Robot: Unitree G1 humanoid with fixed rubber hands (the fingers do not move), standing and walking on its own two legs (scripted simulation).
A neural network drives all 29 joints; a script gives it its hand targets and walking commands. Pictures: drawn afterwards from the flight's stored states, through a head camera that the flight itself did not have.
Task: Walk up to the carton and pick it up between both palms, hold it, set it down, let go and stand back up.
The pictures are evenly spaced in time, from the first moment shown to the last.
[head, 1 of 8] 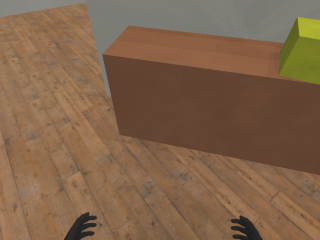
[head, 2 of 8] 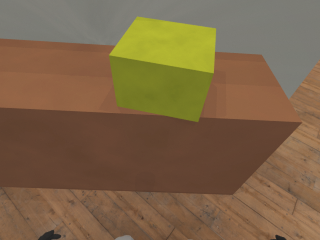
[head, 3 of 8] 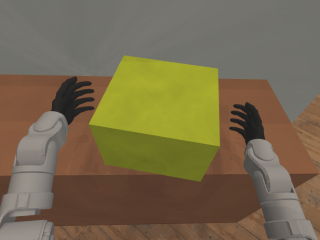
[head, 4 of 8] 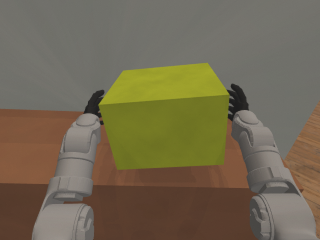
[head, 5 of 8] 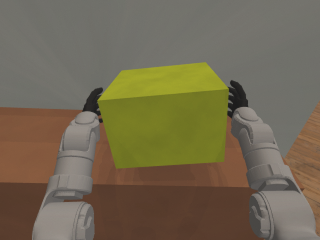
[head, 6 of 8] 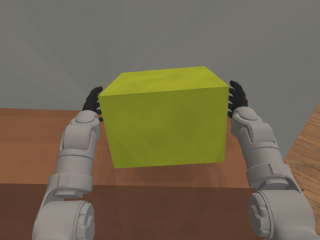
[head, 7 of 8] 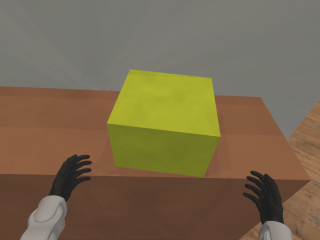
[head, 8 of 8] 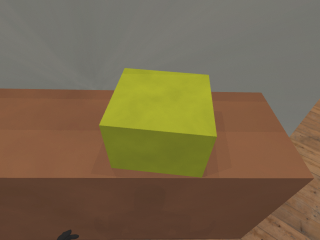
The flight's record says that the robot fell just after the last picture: no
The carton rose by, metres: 0.16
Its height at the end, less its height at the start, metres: +0.00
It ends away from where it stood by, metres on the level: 0.01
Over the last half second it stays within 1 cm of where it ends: yes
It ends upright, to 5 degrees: yes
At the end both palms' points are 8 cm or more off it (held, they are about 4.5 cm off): yes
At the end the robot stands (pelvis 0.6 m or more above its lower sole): yes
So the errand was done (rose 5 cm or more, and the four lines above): yes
